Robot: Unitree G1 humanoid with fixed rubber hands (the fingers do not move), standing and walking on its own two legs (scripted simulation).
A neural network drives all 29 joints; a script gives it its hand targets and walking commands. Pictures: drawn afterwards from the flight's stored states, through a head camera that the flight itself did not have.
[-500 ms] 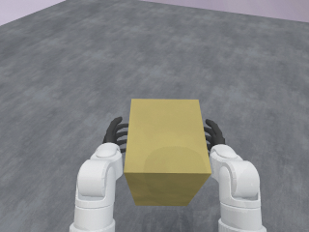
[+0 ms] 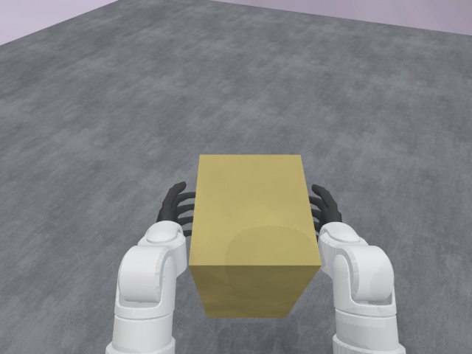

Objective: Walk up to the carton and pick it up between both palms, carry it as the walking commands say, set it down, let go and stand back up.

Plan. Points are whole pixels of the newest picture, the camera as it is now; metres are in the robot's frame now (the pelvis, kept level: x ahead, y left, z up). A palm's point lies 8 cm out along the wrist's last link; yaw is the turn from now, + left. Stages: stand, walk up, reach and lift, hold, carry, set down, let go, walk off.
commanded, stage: carry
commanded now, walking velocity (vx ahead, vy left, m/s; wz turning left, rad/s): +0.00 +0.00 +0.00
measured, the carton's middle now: (248, 246) +0.30 +0.00 +0.04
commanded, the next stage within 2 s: hold in 1.60 s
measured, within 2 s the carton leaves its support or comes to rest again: neither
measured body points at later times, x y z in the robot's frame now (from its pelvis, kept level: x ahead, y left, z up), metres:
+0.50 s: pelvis -0.02 +0.03 +0.00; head -0.02 +0.01 +0.45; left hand +0.27 +0.16 +0.10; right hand +0.28 -0.09 +0.08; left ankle +0.03 +0.12 -0.73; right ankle -0.01 -0.09 -0.73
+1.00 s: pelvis -0.04 +0.04 +0.00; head -0.04 +0.04 +0.45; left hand +0.25 +0.18 +0.10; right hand +0.27 -0.07 +0.09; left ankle +0.01 +0.13 -0.73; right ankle -0.02 -0.08 -0.73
